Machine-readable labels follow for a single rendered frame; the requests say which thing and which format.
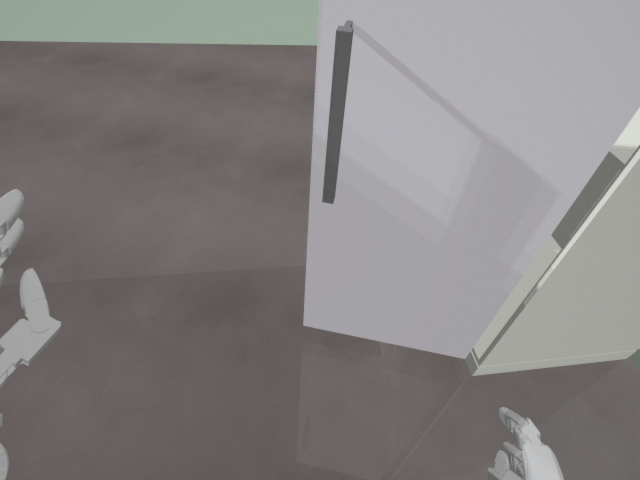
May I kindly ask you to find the right robot hand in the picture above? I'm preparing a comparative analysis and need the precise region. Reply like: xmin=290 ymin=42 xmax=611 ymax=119
xmin=488 ymin=407 xmax=564 ymax=480

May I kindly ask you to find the fridge door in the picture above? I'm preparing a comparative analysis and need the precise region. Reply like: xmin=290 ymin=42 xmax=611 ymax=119
xmin=303 ymin=0 xmax=640 ymax=359

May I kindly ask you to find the handle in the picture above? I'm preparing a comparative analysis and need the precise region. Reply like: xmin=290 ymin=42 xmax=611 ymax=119
xmin=322 ymin=20 xmax=354 ymax=204

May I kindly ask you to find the left robot hand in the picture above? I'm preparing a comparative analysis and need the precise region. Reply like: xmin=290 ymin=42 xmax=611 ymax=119
xmin=0 ymin=189 xmax=61 ymax=388

